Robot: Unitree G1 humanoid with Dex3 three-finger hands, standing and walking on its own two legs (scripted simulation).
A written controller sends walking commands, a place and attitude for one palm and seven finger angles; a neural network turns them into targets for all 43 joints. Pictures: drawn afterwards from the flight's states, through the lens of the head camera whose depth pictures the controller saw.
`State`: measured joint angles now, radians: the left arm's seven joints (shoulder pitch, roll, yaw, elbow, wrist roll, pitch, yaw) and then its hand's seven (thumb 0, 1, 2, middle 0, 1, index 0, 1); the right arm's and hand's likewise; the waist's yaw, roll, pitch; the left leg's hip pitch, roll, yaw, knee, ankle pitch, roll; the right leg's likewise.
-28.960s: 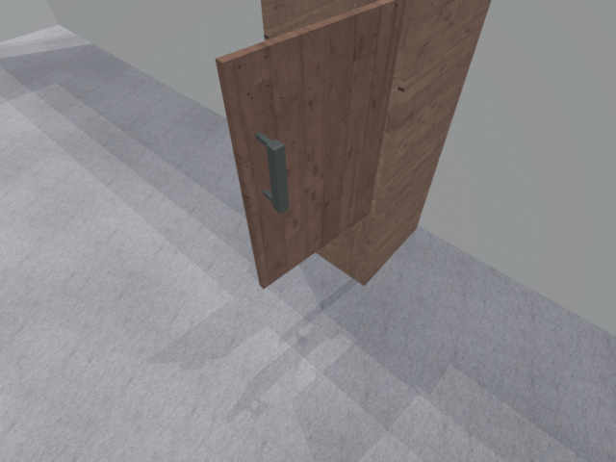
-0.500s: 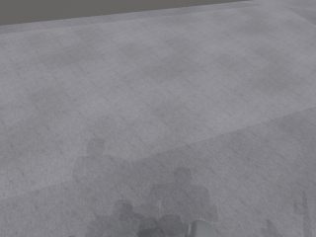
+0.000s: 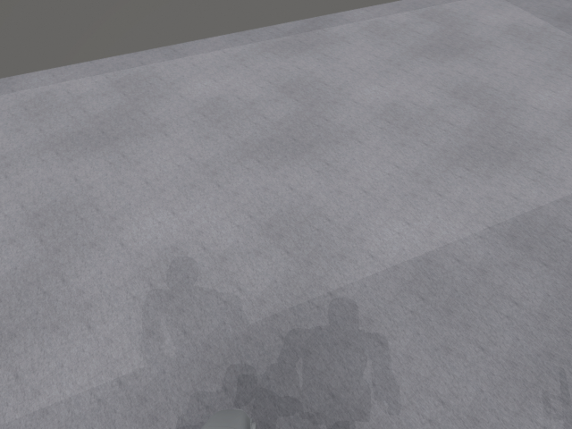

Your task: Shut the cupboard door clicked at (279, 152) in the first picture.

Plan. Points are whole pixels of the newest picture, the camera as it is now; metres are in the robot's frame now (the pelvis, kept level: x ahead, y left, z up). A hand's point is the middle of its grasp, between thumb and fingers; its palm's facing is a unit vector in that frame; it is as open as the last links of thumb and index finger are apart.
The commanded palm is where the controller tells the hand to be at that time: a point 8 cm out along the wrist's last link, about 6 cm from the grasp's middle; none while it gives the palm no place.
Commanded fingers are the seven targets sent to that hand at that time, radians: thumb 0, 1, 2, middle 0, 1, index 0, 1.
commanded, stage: turn to face it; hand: left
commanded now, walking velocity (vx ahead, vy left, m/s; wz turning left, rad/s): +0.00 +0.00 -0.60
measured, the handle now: out of the picture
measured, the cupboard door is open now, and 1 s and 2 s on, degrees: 53 53 53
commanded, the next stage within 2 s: none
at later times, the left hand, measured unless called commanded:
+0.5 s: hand (148, 403) +0.17 +0.24 -0.17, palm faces -0.26 -0.94 -0.21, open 7.4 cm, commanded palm none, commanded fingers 0.00 0.90 0.90 -0.20 -0.30 -0.20 -0.30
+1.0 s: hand (203, 383) +0.20 +0.16 -0.18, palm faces -0.55 -0.81 -0.20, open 7.4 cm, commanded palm none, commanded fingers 0.00 0.90 0.90 -0.20 -0.30 -0.20 -0.30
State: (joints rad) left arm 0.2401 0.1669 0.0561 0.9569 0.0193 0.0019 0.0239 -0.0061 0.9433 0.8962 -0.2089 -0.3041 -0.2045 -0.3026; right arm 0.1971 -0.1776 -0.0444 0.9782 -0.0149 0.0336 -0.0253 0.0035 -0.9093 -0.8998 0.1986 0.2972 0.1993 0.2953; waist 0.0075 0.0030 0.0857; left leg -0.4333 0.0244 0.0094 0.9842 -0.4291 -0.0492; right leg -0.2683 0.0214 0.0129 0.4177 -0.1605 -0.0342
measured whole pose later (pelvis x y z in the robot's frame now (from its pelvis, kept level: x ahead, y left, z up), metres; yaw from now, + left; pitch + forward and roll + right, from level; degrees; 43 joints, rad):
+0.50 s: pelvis +0.02 +0.06 +0.00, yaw -19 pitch -1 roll -3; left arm 0.19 0.28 0.11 0.90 0.02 0.09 -0.03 0.01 0.91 0.90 -0.20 -0.30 -0.20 -0.30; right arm 0.22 -0.18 -0.03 0.91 -0.03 0.01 -0.04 0.00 -0.90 -0.90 0.20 0.30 0.20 0.30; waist 0.01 -0.02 0.07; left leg -0.19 0.11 0.20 0.48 -0.27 0.02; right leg -0.44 -0.05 -0.03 0.98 -0.40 0.07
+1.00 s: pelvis +0.03 +0.05 -0.01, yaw -36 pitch +0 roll -1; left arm 0.20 0.21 0.06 0.89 0.03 0.06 -0.01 0.01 0.90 0.90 -0.21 -0.30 -0.20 -0.30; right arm 0.19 -0.23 -0.05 0.88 -0.01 0.04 -0.02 0.00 -0.91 -0.90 0.20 0.30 0.20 0.30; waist 0.00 -0.02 0.07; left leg -0.38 0.05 0.03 0.73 -0.38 -0.08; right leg -0.29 0.02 0.10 0.55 -0.27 0.02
